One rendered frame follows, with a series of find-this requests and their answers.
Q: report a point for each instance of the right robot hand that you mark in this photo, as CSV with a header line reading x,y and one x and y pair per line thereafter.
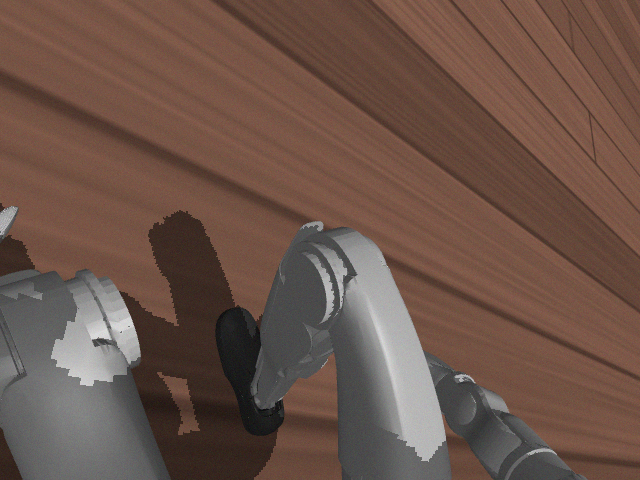
x,y
437,367

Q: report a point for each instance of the right robot arm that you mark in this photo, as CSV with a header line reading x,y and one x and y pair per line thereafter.
x,y
504,444

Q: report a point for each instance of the right robot foot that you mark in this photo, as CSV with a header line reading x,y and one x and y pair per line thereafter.
x,y
238,343

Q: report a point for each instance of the left robot hand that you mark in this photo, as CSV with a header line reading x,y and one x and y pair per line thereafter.
x,y
7,218

